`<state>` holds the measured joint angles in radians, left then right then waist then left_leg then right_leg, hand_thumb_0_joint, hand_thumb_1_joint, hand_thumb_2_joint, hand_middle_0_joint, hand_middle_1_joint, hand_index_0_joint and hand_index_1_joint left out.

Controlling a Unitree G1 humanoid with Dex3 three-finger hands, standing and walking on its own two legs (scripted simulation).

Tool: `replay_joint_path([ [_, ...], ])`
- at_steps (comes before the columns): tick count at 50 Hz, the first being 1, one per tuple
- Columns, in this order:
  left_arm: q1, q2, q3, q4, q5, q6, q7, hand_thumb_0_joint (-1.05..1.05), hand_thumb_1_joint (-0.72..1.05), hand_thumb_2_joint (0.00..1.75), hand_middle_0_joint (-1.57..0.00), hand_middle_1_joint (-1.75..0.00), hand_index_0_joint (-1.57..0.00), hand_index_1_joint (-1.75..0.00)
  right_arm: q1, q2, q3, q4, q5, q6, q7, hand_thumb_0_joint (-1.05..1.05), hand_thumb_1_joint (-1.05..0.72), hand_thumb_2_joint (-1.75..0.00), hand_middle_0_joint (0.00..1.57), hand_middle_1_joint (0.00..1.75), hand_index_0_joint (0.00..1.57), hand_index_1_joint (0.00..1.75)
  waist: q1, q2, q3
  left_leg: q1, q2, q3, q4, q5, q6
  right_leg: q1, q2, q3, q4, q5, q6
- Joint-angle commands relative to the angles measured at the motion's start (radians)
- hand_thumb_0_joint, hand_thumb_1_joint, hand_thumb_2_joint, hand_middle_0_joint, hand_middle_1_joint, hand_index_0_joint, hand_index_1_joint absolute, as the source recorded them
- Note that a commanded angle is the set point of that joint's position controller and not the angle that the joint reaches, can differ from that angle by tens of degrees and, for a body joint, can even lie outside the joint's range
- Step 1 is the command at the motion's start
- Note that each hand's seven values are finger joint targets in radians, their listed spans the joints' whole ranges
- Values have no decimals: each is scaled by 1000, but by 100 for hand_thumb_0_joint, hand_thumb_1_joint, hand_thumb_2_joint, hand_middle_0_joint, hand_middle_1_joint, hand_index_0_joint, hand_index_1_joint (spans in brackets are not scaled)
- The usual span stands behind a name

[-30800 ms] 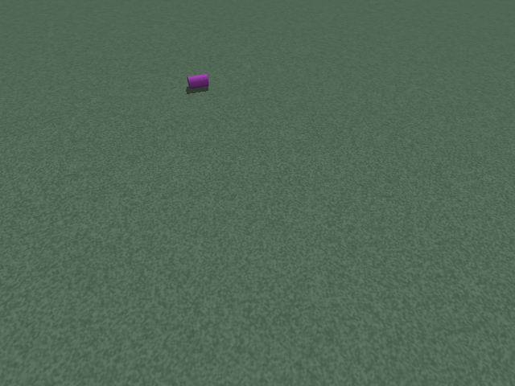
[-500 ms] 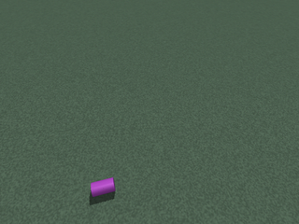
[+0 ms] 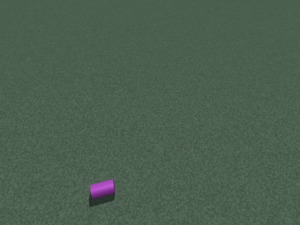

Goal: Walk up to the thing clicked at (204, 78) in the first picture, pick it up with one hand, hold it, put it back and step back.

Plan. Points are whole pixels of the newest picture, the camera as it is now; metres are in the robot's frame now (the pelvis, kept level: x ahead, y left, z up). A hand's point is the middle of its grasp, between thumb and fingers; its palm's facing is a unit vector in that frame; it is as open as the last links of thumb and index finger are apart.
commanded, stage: stand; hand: left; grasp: from above
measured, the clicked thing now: (103, 188) +0.46 +0.29 -0.74
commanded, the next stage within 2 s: rise first in 0.72 s
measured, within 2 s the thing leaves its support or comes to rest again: neither
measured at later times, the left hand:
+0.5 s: hand out of the picture +0.07 +0.26 -0.16, palm faces -0.02 -0.94 -0.34, open 7.3 cm
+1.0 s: hand out of the picture +0.13 +0.25 -0.16, palm faces +0.03 -0.94 -0.33, open 8.3 cm
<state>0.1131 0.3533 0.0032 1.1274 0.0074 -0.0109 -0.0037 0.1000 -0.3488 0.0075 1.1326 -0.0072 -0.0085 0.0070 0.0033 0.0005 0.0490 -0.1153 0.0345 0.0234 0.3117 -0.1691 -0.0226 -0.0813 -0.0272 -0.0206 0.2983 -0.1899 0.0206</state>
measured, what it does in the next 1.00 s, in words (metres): stands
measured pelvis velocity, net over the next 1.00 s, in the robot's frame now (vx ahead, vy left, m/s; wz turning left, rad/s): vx -0.02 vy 0.00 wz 0.01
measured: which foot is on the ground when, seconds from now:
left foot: down 0.00-1.00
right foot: down 0.00-1.00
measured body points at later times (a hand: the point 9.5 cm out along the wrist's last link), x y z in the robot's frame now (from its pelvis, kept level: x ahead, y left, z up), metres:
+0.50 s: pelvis +0.00 +0.00 +0.00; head +0.01 +0.00 +0.45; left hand +0.07 +0.30 -0.13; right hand +0.08 -0.30 -0.13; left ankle +0.00 +0.13 -0.75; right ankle -0.02 -0.13 -0.75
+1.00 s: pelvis -0.02 +0.00 -0.01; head +0.04 +0.00 +0.43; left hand +0.12 +0.30 -0.14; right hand +0.09 -0.28 -0.14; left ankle +0.00 +0.13 -0.75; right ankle -0.02 -0.13 -0.75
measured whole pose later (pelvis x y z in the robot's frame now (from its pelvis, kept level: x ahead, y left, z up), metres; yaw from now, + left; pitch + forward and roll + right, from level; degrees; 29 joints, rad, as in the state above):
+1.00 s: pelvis -0.02 +0.00 -0.01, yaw +1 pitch +4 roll +0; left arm -0.04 0.33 0.12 1.09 0.06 -0.02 -0.02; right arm 0.19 -0.29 -0.01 0.85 0.03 -0.04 -0.03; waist -0.01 0.00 0.05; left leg -0.35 0.04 0.01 0.51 -0.23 -0.02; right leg -0.31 -0.03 -0.03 0.49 -0.25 0.02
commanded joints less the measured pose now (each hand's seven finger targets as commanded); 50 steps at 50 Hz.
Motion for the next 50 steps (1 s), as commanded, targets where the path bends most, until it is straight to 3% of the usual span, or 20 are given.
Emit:
replay_joint_path([
  [1, -30, 216, 34, -55, 1, -20, 12, 0, 90, 90, -20, -30, -20, -30, -38, -215, -44, -53, -1, -23, -14, 0, -90, -90, 20, 30, 20, 30, -1, 6, -81, 41, 111, -82, -38, 191, 33, -7, -117, 75, -37, 172, -34],
  [9, -35, 217, 37, -56, 2, -17, 11, 0, 90, 90, -20, -30, -20, -30, -28, -217, -47, -51, -3, -22, -15, 0, -90, -90, 20, 30, 20, 30, -4, 6, -76, 36, 106, -80, -47, 159, 32, -16, -115, 75, -40, 132, -36],
  [20, -27, 212, 35, -59, 2, -20, 12, 0, 90, 90, -20, -30, -20, -30, -34, -220, -48, -53, -1, -23, -13, 0, -90, -90, 20, 30, 20, 30, -2, 10, -90, 53, 110, -76, -29, 195, 36, -2, -120, 79, -33, 186, -38],
  [40, -23, 212, 37, -56, 3, -17, 12, 0, 90, 90, -20, -30, -20, -30, -32, -213, -45, -58, 0, -21, -12, 0, -90, -90, 20, 30, 20, 30, -5, -3, -66, 39, 108, -85, -42, 159, 33, -17, -112, 71, -44, 133, -36],
  [41, -24, 217, 39, -57, 1, -16, 11, 0, 82, 94, -12, -38, -12, -38, -31, -214, -46, -57, -1, -20, -13, 0, -92, -91, 20, 30, 20, 30, -4, -7, -69, 44, 106, -80, -42, 150, 34, -16, -114, 77, -44, 134, -39],
  [42, -375, 59, 51, -408, -44, -110, 27, 0, 74, 101, -20, -46, -16, -46, -5, -52, -12, -349, 64, -70, -35, 0, -100, -95, 20, 30, 20, 30, -121, 49, 4, -93, -36, 39, 29, -13, 30, -243, 21, 6, 23, 53, -28],
  [43, -478, 89, 56, -351, -43, -98, 31, 0, 66, 100, -18, -54, -15, -54, 50, -79, -14, -292, 68, -68, -43, 0, -104, -93, 20, 30, 20, 30, -88, 22, -27, -81, -39, 35, 35, -42, 32, -189, 19, -7, 27, 15, -30],
  [44, -285, 189, 117, -183, -18, -65, 30, 0, 58, 100, -14, -62, -13, -62, 88, -118, -36, -291, 70, -57, -54, 0, -103, -93, 20, 30, 20, 30, -62, -19, -5, -112, -30, 29, 50, -47, 32, -198, 32, -19, 39, -14, -33],
  [45, -240, 215, 139, -94, 6, -42, 18, 0, 50, 100, -11, -70, -11, -70, 105, -116, -50, -303, 62, -53, -53, 0, -100, -92, 20, 30, 20, 30, -54, -40, -46, -144, -38, 25, 97, -28, 34, -217, 30, -18, 67, -8, -35],
  [46, -312, 243, 156, -122, 25, -38, 6, 0, 42, 98, -11, -78, -12, -78, 107, -109, -56, -337, 58, -55, -55, 0, -101, -92, 20, 30, 20, 30, -46, -52, -88, -164, -37, 20, 134, -5, 38, -226, 29, -19, 107, 15, -34],
  [47, -290, 253, 179, -118, 54, -44, -2, 0, 34, 97, -9, -86, -11, -86, 116, -109, -74, -358, 42, -62, -56, 0, -100, -92, 20, 30, 20, 30, -29, -46, -169, -161, -39, 18, 166, 25, 36, -216, 22, -12, 147, 51, -34],
  [48, -191, 243, 198, -80, 86, -33, -8, 0, 26, 94, -9, -94, -13, -94, 152, -98, -87, -366, 30, -63, -52, 0, -101, -92, 20, 30, 20, 30, -8, -17, -236, -182, -48, 19, 204, 68, 32, -204, 16, -9, 188, 90, -35],
  [49, -105, 223, 209, -82, 101, -20, -15, 0, 18, 94, -6, -102, -10, -102, 160, -94, -93, -395, 26, -63, -46, 0, -100, -92, 20, 30, 20, 30, 21, 16, -275, -198, -55, 21, 225, 94, 26, -189, 17, -8, 213, 104, -40],
  [50, -92, 207, 209, -119, 108, -6, -15, 0, 10, 96, -3, -110, -8, -105, 161, -93, -97, -420, 26, -65, -43, 0, -99, -92, 20, 30, 20, 30, 23, 31, -287, -198, -55, 22, 239, 107, 23, -198, 21, -7, 236, 113, -40],
])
